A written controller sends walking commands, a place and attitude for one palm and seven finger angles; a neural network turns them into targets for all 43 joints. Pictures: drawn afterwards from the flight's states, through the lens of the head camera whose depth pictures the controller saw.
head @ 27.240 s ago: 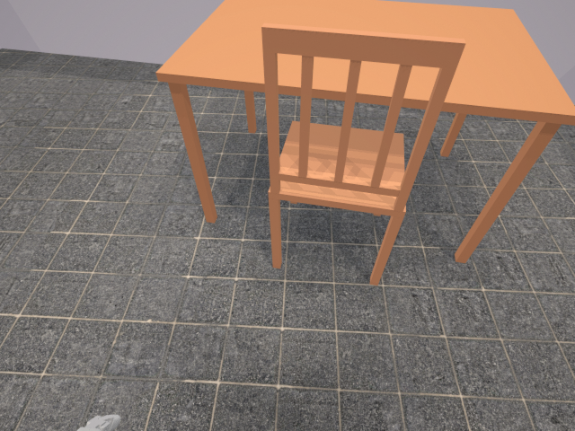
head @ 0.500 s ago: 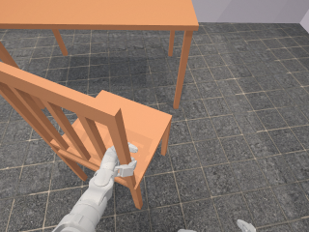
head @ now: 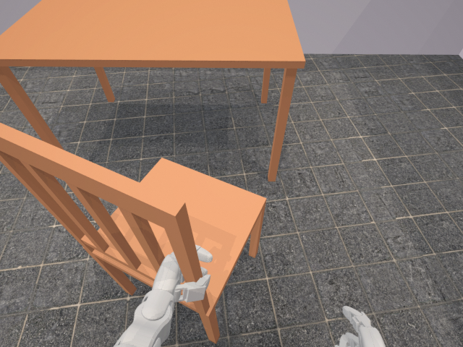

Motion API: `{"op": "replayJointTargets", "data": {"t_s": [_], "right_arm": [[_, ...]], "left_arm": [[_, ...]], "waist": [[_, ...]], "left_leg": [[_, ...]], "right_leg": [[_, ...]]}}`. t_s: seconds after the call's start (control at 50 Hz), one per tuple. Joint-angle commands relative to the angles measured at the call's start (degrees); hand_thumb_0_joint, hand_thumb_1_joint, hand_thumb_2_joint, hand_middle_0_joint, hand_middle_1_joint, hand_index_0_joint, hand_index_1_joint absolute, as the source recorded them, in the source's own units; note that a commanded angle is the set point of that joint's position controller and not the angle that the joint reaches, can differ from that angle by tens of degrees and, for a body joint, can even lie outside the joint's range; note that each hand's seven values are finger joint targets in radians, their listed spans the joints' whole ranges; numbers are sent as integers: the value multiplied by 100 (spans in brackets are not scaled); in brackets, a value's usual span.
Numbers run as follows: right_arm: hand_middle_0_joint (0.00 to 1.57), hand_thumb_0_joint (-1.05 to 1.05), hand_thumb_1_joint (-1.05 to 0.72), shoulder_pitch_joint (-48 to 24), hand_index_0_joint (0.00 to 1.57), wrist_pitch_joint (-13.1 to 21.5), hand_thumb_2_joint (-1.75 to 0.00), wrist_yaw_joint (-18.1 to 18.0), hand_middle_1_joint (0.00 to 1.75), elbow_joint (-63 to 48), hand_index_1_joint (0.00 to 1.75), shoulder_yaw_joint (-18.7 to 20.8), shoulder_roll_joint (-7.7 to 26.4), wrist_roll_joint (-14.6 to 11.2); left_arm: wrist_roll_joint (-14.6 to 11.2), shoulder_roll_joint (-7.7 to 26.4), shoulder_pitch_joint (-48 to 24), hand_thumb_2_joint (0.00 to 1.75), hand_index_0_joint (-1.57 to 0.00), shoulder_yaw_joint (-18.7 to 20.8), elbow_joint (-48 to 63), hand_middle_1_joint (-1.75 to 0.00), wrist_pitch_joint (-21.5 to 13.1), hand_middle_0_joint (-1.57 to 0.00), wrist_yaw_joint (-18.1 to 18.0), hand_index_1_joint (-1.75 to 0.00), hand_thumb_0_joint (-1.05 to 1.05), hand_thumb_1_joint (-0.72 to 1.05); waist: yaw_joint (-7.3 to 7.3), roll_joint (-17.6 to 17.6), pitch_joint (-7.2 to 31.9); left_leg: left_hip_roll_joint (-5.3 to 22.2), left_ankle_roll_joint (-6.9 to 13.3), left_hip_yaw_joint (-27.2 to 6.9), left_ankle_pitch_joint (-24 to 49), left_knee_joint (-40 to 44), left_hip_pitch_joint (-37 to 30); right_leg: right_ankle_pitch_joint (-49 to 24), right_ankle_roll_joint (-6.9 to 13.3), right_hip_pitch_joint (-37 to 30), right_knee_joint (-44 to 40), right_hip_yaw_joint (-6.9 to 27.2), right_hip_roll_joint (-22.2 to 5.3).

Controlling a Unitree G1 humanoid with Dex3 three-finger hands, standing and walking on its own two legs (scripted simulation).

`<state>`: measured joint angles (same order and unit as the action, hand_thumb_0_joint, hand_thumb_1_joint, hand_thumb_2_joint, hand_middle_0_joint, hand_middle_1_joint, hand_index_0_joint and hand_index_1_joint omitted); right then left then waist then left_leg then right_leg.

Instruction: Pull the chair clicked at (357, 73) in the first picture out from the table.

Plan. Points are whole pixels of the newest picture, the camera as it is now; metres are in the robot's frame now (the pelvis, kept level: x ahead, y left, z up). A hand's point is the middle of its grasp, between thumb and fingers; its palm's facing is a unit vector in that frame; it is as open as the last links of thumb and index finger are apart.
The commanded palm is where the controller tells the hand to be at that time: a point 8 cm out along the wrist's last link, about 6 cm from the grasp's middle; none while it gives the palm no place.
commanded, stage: stop walking, hand still on the chair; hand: left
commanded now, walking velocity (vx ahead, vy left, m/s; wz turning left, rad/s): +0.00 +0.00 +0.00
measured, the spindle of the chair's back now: (112, 231) +0.34 +0.27 -0.06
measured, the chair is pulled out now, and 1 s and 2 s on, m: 0.54 0.54 0.54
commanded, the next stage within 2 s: open the thumb and straighten the fingers in 0.26 s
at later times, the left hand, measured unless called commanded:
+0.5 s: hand (198, 283) +0.25 +0.08 -0.07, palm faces -0.16 -0.99 -0.06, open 6.5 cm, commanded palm +0.23 +0.13 -0.05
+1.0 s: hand (193, 281) +0.25 +0.09 -0.08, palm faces -0.14 -0.99 -0.08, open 16.2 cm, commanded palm +0.24 +0.14 -0.05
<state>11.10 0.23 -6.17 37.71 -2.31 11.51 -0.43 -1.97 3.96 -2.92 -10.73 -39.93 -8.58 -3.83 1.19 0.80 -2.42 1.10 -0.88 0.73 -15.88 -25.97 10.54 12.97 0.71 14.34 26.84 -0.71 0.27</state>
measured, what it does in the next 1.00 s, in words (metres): stands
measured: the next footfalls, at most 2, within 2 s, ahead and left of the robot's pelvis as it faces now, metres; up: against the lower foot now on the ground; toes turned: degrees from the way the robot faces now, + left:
none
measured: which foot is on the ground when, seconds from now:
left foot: down 0.00-1.00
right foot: down 0.00-1.00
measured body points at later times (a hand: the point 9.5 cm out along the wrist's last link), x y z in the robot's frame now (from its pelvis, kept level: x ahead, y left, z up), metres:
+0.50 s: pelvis +0.00 +0.00 -0.01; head +0.03 +0.00 +0.44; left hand +0.25 +0.13 -0.06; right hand +0.14 -0.24 -0.11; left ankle -0.02 +0.13 -0.74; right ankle +0.01 -0.11 -0.74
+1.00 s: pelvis +0.00 +0.00 -0.04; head +0.04 -0.02 +0.41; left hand +0.26 +0.14 -0.07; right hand +0.16 -0.24 -0.14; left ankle -0.02 +0.13 -0.74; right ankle +0.01 -0.11 -0.74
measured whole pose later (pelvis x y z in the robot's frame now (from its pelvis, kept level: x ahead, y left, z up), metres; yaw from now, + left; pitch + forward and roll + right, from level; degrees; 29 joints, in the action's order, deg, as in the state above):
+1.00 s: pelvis +0.00 +0.00 -0.04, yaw +2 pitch +10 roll +1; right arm 14.4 2.5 -2.0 29.6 -1.4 14.1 -2.5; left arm -3.3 6.6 5.0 -7.8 -15.9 6.2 0.3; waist 3.2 2.1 6.3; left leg -0.4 -0.7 -0.8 -25.9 -48.4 32.7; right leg 23.8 0.7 36.2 49.8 -2.0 -1.6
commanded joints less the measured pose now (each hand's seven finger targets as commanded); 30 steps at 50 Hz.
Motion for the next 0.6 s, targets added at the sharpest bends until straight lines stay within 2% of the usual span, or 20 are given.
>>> {"op": "replayJointTargets", "data": {"t_s": [0.0, 0.06, 0.12, 0.16, 0.3, 0.32, 0.34, 0.36, 0.38, 0.4, 0.42, 0.44, 0.46, 0.5, 0.52, 0.54, 0.56, 0.58], "right_arm": [[20, 0, -90, -183, 20, 137, -90, -69, 30, -718, 30, 246, 622, 29], [20, 0, -90, -199, 20, 104, -90, -77, 30, -736, 30, 245, 631, 25], [20, 0, -90, -233, 20, 65, -90, -64, 30, -780, 30, 243, 610, 31], [20, 0, -90, -232, 20, 58, -90, -74, 30, -766, 30, 246, 629, 31], [20, 0, -90, -257, 20, -10, -90, -63, 30, -794, 30, 227, 612, 14], [20, 0, -90, -263, 20, -10, -90, -66, 30, -799, 30, 227, 610, 19], [20, 0, -90, -268, 20, 0, -90, -77, 30, -811, 30, 256, 659, 8], [20, 0, -90, -8, 20, 41, -90, 208, 30, -694, 30, 369, 803, -273], [20, 0, -90, -93, 20, 95, -90, 340, 30, -777, 30, 396, 850, -261], [20, 0, -90, -136, 20, 162, -90, 387, 30, -832, 30, 448, 835, -237], [20, 0, -90, -162, 20, 230, -90, 428, 30, -842, 30, 459, 798, -244], [20, 0, -90, -164, 20, 274, -90, 484, 30, -907, 30, 459, 785, -250], [20, 0, -90, -150, 20, 315, -90, 529, 30, -973, 30, 439, 751, -235], [20, 0, -90, -99, 20, 352, -90, 590, 30, -1064, 30, 445, 768, -225], [20, 0, -90, -47, 20, 350, -90, 605, 30, -1080, 30, 456, 793, -224], [20, 0, -90, -51, 20, 351, -90, 618, 30, -1152, 30, 469, 807, -231], [20, 0, -90, -41, 20, 360, -90, 624, 30, -1194, 30, 468, 839, -228], [20, 0, -90, -18, 20, 336, -90, 595, 30, -1176, 30, 496, 954, -221]], "left_arm": [[91, 287, -1034, 90, -50, 109, 1429, -145, -249, -50, -121, -145, 0, 90], [86, 306, -909, 90, -50, 109, 1461, -145, -225, -50, -126, -145, 0, 90], [90, 282, -871, 90, -50, 80, 1586, -145, -217, -50, -136, -145, 0, 90], [93, 357, -786, 90, -50, 139, 1560, -145, -212, -50, -140, -145, 0, 90], [87, 278, -796, 90, -50, 53, 1584, -145, -205, -50, -159, -145, 0, 90], [85, 308, -760, 90, -50, 88, 1564, -145, -206, -50, -164, -145, 0, 90], [88, 641, -624, 90, -50, 369, 1823, -145, -244, -50, -188, -145, 0, 90], [-162, -112, -152, 84, -50, -74, 1005, -145, 14, -50, 6, -145, 0, 78], [-202, 161, -783, 78, -50, 139, 1603, -145, -59, -50, 110, -145, 0, 66], [-185, 288, -987, 73, -50, 242, 2017, -145, -111, -50, 182, -145, 0, 54], [-200, 435, -983, 67, -50, 359, 2077, -145, -140, -50, 201, -145, 0, 42], [-179, 412, -743, 61, -50, 283, 2191, -145, -113, -50, 229, -145, 0, 30], [-179, 295, -787, 55, -50, 185, 2398, -145, -95, -50, 235, -145, 0, 17], [-151, 218, -515, 43, -50, 157, 2451, -145, 6, -50, 261, -145, 0, -7], [-125, 231, -572, 37, -50, 148, 2531, -145, 53, -50, 265, -145, 0, -19], [-122, 150, -347, 32, -50, 79, 2473, -145, 148, -50, 270, -145, 0, -31], [-105, 134, -433, 26, -47, 58, 2536, -138, 220, -47, 260, -138, 0, -43], [-88, 740, -436, 20, -45, 650, 2398, -130, 305, -45, 231, -130, 0, -55]], "waist": [[-25, -116, 1589], [-19, -41, 1524], [-13, -119, 1559], [-23, -64, 1557], [-21, -77, 1462], [-32, -64, 1478], [-51, 69, 1424], [380, -778, 1313], [262, -747, 1357], [238, -516, 1643], [226, -185, 1602], [172, 127, 1573], [200, 216, 1707], [168, 160, 1786], [210, 19, 1874], [213, -193, 1786], [243, -317, 1774], [174, -472, 1726]], "left_leg": [[500, 154, -322, 2112, 154, -555], [485, 132, -294, 2060, 178, -523], [467, 127, -267, 2066, 141, -504], [464, 122, -288, 2068, 168, -484], [479, 137, -341, 1941, 237, -418], [477, 140, -345, 1939, 236, -421], [468, 147, -327, 1949, 270, -433], [98, 154, -32, 1480, -63, 198], [59, 158, -41, 1292, -208, 500], [8, 167, -10, 1229, -289, 473], [-31, 165, -3, 1045, -407, 539], [-40, 148, -2, 952, -464, 584], [-68, 145, -20, 861, -574, 643], [-61, 143, -60, 831, -774, 835], [-60, 142, -91, 817, -862, 921], [-35, 154, -118, 713, -917, 1080], [-58, 161, -139, 569, -991, 1229], [-70, 167, -138, 376, -1036, 1448]], "right_leg": [[-2242, 86, -757, -183, 366, -605], [-2275, 93, -738, -196, 365, -631], [-2459, 110, -849, -208, 385, -668], [-2404, 100, -857, -202, 341, -668], [-2097, 115, -814, -263, 351, -647], [-2082, 107, -818, -262, 341, -653], [-2016, 99, -746, -298, 336, -629], [-1719, 3, -235, 103, -155, -395], [-1627, 15, -30, 271, -140, -359], [-1508, 13, 9, 350, -136, -343], [-1239, 9, 209, 416, -115, -316], [-1034, 40, 347, 499, -118, -305], [-887, 42, 441, 602, -150, -290], [-767, 54, 669, 837, -197, -244], [-733, 53, 746, 940, -207, -226], [-606, 36, 878, 1005, -229, -201], [-484, 22, 974, 1083, -249, -194], [-343, 14, 1016, 1121, -214, -187]]}}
